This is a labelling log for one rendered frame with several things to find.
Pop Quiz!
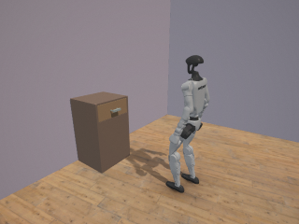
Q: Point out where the robot right shin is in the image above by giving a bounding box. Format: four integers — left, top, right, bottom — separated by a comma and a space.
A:
182, 147, 195, 178

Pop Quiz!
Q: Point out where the left robot upper arm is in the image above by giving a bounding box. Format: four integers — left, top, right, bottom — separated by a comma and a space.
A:
181, 81, 193, 114

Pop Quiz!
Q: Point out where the cabinet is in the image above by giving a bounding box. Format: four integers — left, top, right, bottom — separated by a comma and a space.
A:
70, 91, 130, 174

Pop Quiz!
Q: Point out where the drawer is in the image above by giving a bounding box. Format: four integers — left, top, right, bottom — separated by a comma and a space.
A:
97, 98, 127, 122

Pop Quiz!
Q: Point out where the right robot thigh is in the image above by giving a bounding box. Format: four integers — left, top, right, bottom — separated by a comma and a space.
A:
182, 122, 203, 155

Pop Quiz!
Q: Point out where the handle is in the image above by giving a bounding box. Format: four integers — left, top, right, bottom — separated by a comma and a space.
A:
110, 108, 121, 113

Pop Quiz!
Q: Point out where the robot right forearm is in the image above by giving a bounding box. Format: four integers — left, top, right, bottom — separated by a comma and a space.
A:
198, 102, 209, 118

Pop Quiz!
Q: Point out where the left robot hand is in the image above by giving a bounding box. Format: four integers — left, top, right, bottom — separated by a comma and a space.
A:
169, 133, 181, 147

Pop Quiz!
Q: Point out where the right robot upper arm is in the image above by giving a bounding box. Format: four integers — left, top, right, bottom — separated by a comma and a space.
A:
202, 77, 210, 104

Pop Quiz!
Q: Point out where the robot left forearm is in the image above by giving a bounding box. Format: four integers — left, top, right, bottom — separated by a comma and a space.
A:
174, 106, 191, 136

